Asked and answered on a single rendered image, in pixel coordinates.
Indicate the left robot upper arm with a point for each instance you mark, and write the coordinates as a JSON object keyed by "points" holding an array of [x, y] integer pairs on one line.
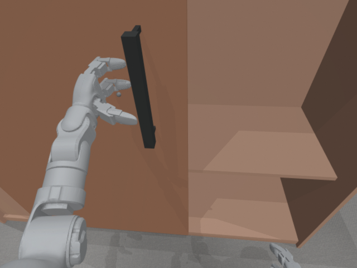
{"points": [[52, 242]]}

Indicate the robot right hand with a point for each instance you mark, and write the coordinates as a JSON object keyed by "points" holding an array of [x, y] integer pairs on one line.
{"points": [[284, 257]]}

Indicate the wardrobe door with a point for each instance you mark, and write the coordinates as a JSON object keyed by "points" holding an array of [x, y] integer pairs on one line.
{"points": [[9, 206], [44, 46]]}

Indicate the left robot forearm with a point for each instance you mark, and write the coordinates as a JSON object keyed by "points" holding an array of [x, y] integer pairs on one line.
{"points": [[62, 191]]}

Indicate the handle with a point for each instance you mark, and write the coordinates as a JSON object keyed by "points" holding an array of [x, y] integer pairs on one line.
{"points": [[134, 59]]}

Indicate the robot left hand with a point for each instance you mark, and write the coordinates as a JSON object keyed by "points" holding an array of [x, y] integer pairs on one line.
{"points": [[87, 90]]}

